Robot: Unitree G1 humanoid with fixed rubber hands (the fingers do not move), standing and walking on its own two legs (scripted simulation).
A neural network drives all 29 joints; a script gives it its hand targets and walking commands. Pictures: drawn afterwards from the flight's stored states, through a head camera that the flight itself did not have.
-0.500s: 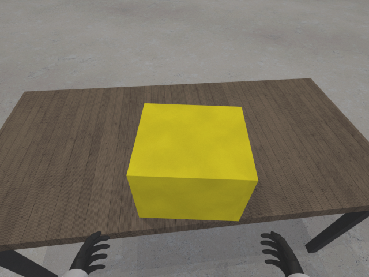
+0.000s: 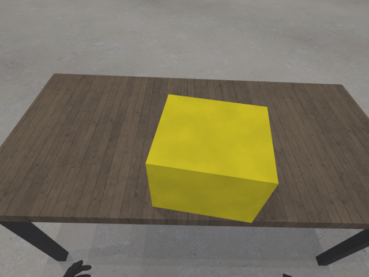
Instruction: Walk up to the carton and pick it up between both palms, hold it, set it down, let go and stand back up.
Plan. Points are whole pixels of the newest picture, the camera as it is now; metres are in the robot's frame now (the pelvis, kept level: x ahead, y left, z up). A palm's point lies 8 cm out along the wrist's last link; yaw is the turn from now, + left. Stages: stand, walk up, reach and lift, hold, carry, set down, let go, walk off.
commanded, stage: stand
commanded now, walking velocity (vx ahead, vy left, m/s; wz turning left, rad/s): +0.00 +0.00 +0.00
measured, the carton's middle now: (209, 157) +0.43 -0.06 -0.03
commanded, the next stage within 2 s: none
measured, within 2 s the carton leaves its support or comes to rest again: neither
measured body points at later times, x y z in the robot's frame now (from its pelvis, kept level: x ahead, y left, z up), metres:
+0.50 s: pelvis +0.00 +0.00 +0.00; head +0.01 +0.01 +0.45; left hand +0.05 +0.26 -0.13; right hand +0.10 -0.24 -0.13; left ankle -0.01 +0.13 -0.74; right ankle +0.01 -0.13 -0.74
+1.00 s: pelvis +0.01 +0.00 +0.00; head +0.01 +0.00 +0.45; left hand -0.02 +0.24 -0.15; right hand +0.04 -0.25 -0.14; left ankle -0.01 +0.13 -0.74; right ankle +0.01 -0.13 -0.74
